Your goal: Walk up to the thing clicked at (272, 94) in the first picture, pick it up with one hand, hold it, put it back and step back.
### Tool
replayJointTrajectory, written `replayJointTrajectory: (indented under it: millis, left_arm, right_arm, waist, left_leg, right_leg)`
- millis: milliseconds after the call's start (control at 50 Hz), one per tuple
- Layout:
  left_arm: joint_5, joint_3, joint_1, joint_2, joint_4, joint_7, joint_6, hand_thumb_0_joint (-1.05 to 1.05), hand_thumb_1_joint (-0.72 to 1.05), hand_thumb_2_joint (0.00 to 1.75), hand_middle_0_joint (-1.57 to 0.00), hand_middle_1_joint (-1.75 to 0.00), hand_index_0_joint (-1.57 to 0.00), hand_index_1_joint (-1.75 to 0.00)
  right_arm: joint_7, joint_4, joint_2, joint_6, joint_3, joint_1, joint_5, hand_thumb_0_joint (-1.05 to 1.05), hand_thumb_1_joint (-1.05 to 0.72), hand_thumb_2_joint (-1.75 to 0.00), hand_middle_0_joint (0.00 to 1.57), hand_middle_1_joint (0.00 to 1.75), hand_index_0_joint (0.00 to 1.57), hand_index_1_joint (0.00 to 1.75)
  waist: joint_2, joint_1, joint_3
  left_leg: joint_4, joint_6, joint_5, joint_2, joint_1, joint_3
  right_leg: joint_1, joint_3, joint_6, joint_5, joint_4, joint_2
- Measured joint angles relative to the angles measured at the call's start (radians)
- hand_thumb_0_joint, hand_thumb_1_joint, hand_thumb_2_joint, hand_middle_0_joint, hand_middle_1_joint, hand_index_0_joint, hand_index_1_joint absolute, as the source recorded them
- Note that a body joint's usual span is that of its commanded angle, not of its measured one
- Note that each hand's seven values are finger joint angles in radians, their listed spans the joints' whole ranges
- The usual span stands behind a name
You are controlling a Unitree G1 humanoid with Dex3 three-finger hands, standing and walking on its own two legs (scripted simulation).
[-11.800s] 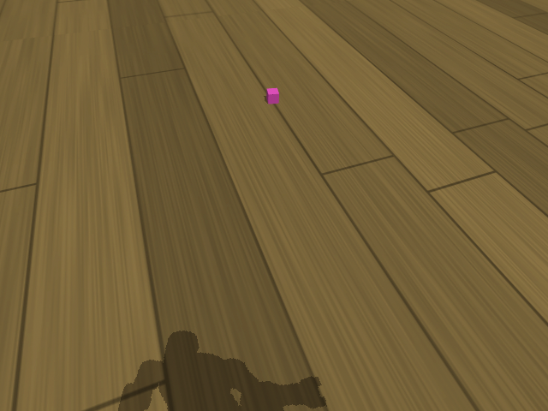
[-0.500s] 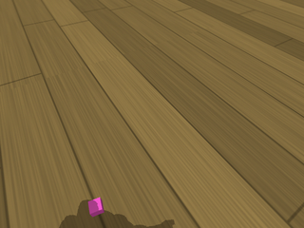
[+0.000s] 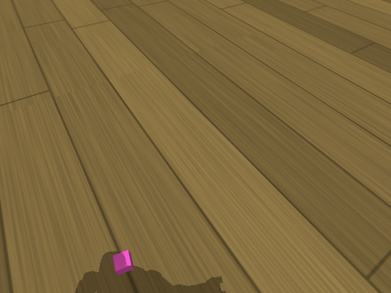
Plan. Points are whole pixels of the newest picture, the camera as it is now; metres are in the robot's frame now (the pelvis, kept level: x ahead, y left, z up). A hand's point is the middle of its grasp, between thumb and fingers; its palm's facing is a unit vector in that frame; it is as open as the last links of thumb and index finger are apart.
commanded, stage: stand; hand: left
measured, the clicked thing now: (123, 262) +0.36 +0.32 -0.75
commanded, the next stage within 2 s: rise first in 1.94 s
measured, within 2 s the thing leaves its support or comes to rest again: neither
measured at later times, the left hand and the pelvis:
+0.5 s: hand out of the picture +0.07 +0.25 -0.16, palm faces -0.03 -0.94 -0.34, open 7.4 cm; pelvis +0.00 +0.00 +0.00, yaw +0 degrees
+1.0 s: hand out of the picture +0.07 +0.25 -0.16, palm faces -0.04 -0.94 -0.34, open 7.4 cm; pelvis +0.00 +0.00 +0.00, yaw +0 degrees
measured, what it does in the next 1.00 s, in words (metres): stands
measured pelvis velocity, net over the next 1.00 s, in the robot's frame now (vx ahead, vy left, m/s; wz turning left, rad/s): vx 0.00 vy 0.00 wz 0.00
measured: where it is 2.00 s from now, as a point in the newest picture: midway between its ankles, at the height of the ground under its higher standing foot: outside the picture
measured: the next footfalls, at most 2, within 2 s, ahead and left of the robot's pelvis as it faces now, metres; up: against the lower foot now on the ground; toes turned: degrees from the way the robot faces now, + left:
none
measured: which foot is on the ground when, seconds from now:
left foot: down 0.00-1.00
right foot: down 0.00-1.00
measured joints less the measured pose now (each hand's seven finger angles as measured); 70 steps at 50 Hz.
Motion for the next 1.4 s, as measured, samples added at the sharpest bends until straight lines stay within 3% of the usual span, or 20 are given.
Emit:
replayJointTrajectory:
  millis: [1400]
  left_arm:
    - [0.001,-0.014,0.034,0.009,-0.011,0.002,-0.001,0.00,0.90,0.90,-0.21,-0.30,-0.21,-0.30]
  right_arm:
    - [0.002,0.004,-0.006,0.002,0.006,0.013,-0.001,0.00,-0.91,-0.90,0.20,0.30,0.20,0.30]
  waist:
    - [-0.003,0.004,-0.015]
  left_leg:
    - [0.005,-0.001,-0.006,0.001,-0.005,0.001]
  right_leg:
    - [-0.007,0.001,-0.001,-0.008,0.008,0.001]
